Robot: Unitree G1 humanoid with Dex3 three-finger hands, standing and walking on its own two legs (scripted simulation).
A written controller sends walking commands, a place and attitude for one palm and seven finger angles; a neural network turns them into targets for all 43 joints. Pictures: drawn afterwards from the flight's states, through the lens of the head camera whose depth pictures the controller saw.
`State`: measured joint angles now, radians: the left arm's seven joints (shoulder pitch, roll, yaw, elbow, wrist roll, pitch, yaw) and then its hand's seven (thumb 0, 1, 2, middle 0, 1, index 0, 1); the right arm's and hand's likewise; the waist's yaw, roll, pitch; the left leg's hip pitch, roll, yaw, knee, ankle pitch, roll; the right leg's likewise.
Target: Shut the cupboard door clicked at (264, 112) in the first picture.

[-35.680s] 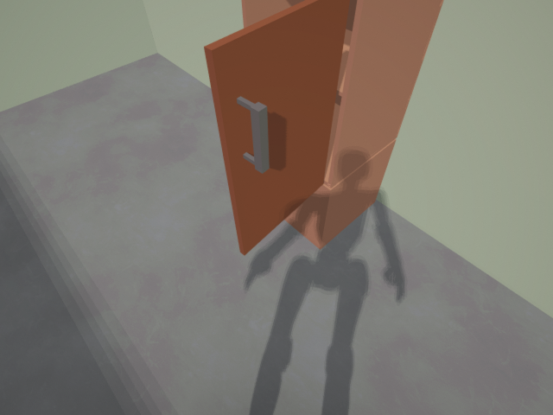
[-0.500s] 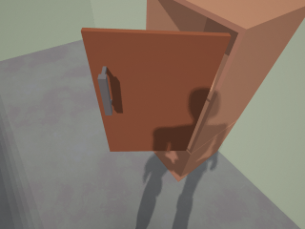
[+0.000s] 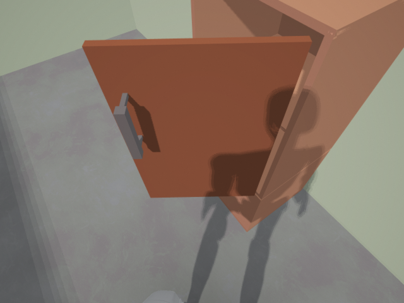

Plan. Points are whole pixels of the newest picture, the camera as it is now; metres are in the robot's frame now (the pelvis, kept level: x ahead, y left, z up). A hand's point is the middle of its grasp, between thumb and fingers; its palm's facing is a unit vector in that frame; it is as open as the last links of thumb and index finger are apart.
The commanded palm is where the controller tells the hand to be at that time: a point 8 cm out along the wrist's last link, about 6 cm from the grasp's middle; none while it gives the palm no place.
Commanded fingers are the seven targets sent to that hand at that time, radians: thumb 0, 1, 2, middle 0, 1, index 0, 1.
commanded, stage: come to a stop and stand still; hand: left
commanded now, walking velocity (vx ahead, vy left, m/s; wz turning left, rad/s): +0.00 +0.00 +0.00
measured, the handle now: (131, 128) +0.43 +0.19 +0.07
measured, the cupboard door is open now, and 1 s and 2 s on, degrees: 56 56 56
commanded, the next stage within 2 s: look again from close up in 0.64 s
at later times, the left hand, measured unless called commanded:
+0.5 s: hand out of the picture +0.06 +0.27 -0.16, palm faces -0.05 -0.96 -0.28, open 7.3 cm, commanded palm none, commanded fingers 0.00 0.90 0.90 -0.20 -0.30 -0.20 -0.30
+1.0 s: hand out of the picture -0.01 +0.24 -0.18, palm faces -0.01 -0.98 -0.17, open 7.3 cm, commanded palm none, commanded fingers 0.00 0.90 0.90 -0.20 -0.30 -0.20 -0.30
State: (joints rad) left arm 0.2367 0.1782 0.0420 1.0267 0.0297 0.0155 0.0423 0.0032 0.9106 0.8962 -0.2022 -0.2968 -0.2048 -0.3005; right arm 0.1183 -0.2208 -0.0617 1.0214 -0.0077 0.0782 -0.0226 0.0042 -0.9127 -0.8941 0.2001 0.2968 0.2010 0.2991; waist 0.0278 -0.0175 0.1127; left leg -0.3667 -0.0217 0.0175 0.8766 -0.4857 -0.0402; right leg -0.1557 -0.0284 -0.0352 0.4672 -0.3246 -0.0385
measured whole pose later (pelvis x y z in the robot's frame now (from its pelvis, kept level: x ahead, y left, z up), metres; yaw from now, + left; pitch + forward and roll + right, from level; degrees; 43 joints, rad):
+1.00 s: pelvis +0.00 +0.07 +0.00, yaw -2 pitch -1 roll +1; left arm 0.32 0.14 -0.03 1.09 0.02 0.01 0.03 0.00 0.91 0.90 -0.20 -0.30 -0.20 -0.30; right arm 0.28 -0.16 0.01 1.07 -0.01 -0.02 -0.03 0.01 -0.93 -0.89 0.20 0.30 0.20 0.30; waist 0.01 0.00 0.03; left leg -0.16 -0.07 0.09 0.41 -0.25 0.08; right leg -0.25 -0.03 0.05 0.47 -0.21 0.03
